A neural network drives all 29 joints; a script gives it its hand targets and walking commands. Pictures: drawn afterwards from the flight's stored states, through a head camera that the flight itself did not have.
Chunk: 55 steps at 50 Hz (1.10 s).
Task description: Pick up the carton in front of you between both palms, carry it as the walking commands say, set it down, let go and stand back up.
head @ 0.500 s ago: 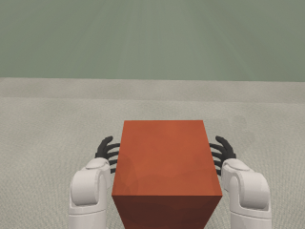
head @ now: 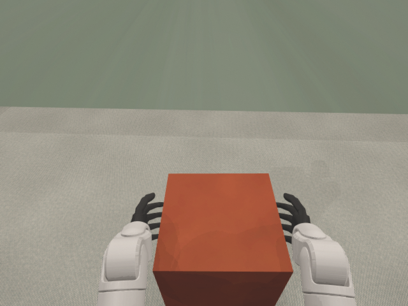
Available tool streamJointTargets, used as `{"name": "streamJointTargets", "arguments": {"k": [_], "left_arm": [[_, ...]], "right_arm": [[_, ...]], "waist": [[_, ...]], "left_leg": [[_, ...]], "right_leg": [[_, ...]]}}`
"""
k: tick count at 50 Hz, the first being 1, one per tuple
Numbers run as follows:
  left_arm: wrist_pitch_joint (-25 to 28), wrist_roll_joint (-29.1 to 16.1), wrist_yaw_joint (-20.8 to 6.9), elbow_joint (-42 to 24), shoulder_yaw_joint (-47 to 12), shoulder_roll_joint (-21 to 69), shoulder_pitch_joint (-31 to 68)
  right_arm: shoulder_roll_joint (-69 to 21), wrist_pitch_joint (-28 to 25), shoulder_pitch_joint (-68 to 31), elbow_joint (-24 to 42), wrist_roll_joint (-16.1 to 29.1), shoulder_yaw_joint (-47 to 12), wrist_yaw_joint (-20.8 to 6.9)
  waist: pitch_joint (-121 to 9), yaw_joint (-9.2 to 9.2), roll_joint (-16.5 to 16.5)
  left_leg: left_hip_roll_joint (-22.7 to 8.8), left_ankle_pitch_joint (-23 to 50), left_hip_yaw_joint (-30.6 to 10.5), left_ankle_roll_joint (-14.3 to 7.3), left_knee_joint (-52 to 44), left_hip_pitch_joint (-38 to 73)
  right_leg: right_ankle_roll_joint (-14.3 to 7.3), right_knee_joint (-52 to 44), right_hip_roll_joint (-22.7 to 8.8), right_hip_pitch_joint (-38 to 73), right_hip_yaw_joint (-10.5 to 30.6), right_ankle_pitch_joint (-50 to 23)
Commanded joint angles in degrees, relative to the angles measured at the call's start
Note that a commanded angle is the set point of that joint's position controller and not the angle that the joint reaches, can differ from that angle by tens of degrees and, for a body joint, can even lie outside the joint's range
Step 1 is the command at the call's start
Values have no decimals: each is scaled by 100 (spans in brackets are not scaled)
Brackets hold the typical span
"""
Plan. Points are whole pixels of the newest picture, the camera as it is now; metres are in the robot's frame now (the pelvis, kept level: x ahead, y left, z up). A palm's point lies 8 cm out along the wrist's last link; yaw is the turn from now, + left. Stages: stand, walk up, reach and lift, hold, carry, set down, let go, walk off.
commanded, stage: carry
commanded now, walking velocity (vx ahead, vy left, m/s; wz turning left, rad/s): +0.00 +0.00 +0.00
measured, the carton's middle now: (218, 247) +0.27 +0.00 -0.02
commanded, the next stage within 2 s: hold in 0.64 s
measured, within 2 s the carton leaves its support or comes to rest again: neither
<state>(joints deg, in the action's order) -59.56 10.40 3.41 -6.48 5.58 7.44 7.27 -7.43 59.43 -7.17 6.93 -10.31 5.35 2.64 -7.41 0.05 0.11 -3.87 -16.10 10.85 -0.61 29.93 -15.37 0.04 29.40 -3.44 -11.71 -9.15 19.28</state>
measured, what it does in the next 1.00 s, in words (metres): shifts its weight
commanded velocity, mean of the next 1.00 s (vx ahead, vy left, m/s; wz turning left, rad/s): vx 0.00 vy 0.00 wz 0.00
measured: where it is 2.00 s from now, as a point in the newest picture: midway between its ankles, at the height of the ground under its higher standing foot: outside the picture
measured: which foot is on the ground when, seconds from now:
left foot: down 0.00-1.00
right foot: down 0.00-1.00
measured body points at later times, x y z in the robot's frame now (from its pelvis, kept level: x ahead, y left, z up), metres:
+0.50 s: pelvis -0.03 +0.00 +0.00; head -0.05 +0.00 +0.45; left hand +0.27 +0.15 +0.03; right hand +0.27 -0.15 +0.04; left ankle +0.00 +0.11 -0.74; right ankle -0.04 -0.11 -0.74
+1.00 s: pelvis -0.06 +0.00 +0.01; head -0.10 +0.01 +0.46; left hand +0.25 +0.14 +0.04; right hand +0.24 -0.16 +0.05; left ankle +0.00 +0.12 -0.74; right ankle -0.04 -0.12 -0.74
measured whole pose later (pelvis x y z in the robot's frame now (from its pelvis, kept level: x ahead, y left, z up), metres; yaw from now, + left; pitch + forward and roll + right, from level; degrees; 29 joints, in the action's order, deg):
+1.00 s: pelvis -0.06 +0.00 +0.01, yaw -1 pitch -8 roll +0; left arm -42.3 16.8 0.9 14.3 12.0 8.7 15.0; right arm -8.8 40.9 -15.2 -15.3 -16.4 12.6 -0.4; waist 1.8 0.2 0.9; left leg -0.1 -8.6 0.3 0.0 22.1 -5.5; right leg -0.3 23.5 0.3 -3.2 1.0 12.4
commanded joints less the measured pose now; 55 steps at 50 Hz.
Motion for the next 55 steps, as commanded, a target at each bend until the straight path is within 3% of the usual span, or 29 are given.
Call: {"name": "streamJointTargets", "arguments": {"k": [1,13,17,24,32,33,35,38,41,49,55], "left_arm": [[436,-1839,-1412,-168,-3508,4903,2578],[1938,-983,-1466,1382,-2427,4932,3129],[2301,-908,-1535,1690,-2376,5217,3371],[2138,-1139,-1540,1352,-2796,5389,3154],[1963,-1132,-1509,1257,-2753,5227,3066],[1925,-1086,-1548,1173,-2646,5339,2567],[1990,-1053,-1527,923,-2612,5187,2622],[2005,-1021,-1527,1073,-2682,5187,2921],[2028,-991,-1557,1253,-2643,5291,3063],[1977,-837,-1724,1851,-2272,5497,3418],[1974,-854,-1889,2095,-2180,5646,3801]], "right_arm": [[-4876,-437,-2504,70,1767,-3465,-1337],[-4905,-1932,-3031,-1478,893,-2374,-1405],[-5190,-2301,-3276,-1785,821,-2313,-1472],[-5364,-2138,-3061,-1443,1068,-2728,-1481],[-5187,-1958,-2974,-1345,1062,-2690,-1452],[-5385,-1955,-2523,-1367,970,-2522,-1484],[-5143,-2033,-2532,-1193,917,-2514,-1484],[-5133,-2071,-2743,-1349,882,-2491,-1461],[-5252,-2093,-3005,-1490,898,-2479,-1519],[-5437,-2059,-3461,-2094,800,-2173,-1732],[-5594,-2090,-3771,-2397,759,-1993,-1839]], "waist": [[-905,-3,-6],[-971,-1,-16],[-1111,-4,-19],[-1309,3,-21],[-1128,3,-19],[-559,29,150],[-890,24,124],[-797,50,5],[-627,12,22],[-134,-21,59],[-66,25,64]], "left_leg": [[-611,1646,-616,-35,-395,498],[-605,1190,-657,-36,-528,413],[-597,1192,-664,-42,-518,456],[-610,1463,-667,-48,-449,528],[-611,1416,-667,-46,-470,399],[856,2733,-1463,-130,-691,1603],[796,3243,-1622,-59,-688,1901],[897,2528,-1527,53,-855,1961],[904,1846,-1511,17,-928,1877],[832,707,-1494,-40,-1017,1780],[787,234,-1494,-16,-1026,1778]], "right_leg": [[-46,-458,-619,93,539,-1662],[-94,-577,-602,-79,567,-1088],[-110,-545,-593,-56,570,-1090],[-98,-457,-599,21,553,-1348],[-87,-471,-600,-53,567,-1341],[-171,-846,789,484,1369,-2940],[-155,-772,724,761,1516,-3479],[-56,-970,822,785,1459,-2524],[-79,-1059,790,654,1473,-1839],[-165,-1210,695,207,1457,-645],[-232,-1253,657,19,1428,-158]]}}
